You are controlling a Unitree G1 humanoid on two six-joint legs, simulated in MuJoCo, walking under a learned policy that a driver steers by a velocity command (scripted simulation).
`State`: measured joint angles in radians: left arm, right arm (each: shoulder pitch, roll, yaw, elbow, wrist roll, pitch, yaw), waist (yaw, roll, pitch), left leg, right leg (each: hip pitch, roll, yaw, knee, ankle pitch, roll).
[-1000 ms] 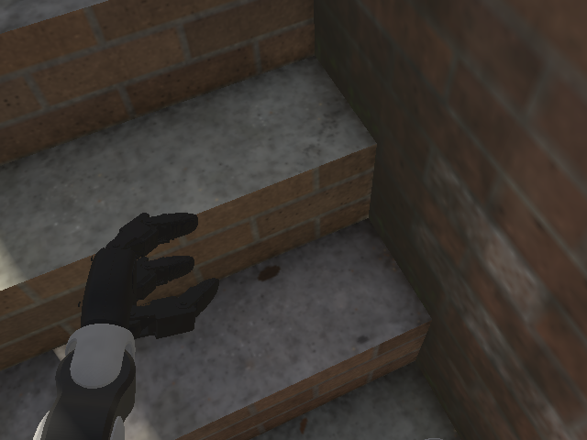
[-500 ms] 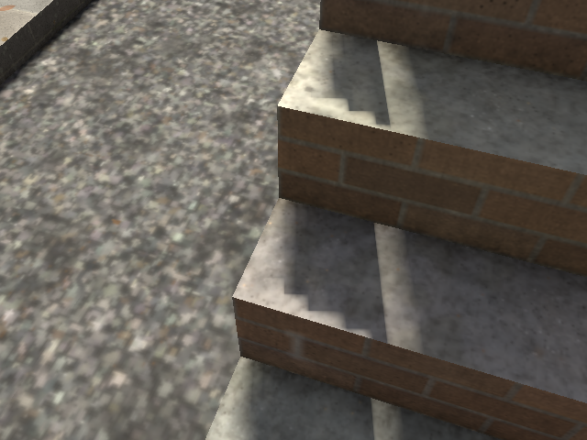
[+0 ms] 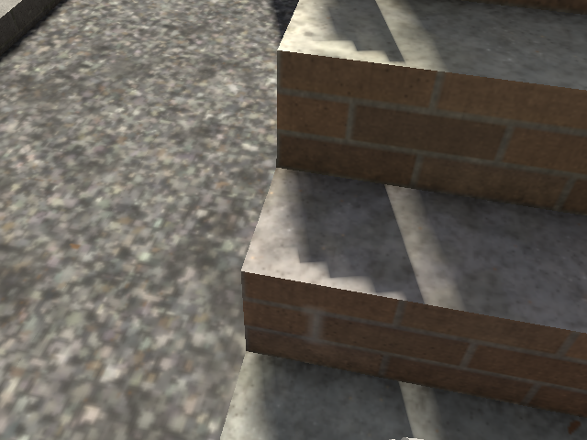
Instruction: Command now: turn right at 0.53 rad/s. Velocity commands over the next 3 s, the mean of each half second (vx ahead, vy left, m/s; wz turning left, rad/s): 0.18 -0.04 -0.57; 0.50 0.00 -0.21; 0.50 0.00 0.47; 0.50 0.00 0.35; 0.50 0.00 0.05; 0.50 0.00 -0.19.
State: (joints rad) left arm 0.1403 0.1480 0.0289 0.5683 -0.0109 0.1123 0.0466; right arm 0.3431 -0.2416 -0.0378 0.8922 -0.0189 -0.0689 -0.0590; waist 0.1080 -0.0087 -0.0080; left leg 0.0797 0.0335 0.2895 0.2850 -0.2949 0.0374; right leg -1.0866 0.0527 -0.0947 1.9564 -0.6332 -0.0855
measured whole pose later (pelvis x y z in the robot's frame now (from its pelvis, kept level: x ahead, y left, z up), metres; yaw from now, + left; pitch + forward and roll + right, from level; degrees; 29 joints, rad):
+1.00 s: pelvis -0.04 -0.02 -0.01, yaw -23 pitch +4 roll -3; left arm -0.16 0.10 -0.01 0.40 0.09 0.00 0.04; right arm 0.55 -0.15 -0.01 0.94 -0.06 -0.13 0.00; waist -0.09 -0.01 -0.06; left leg 0.06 -0.02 -0.05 0.24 -0.31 0.09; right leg -1.21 0.14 0.01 2.23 -0.57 -0.07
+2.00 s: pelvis -0.06 -0.17 +0.11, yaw -2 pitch +4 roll +1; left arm 0.13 0.19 0.07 0.79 0.07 -0.09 0.05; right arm 0.14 -0.22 -0.05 0.62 -0.04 -0.02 -0.02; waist -0.12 0.00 0.04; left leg -0.85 -0.10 0.08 1.37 -0.23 0.02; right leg -0.49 -0.07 -0.05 1.03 -0.89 0.00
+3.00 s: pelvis +0.06 -0.05 +0.18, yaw -5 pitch -3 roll +0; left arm 0.15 0.10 0.02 0.68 0.01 0.00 0.03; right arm 0.41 -0.18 -0.04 0.99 -0.05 -0.08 0.00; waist 0.01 0.02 -0.07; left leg -0.32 0.06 0.16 0.76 -0.41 0.04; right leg -1.19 0.16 0.09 2.27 -0.08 -0.06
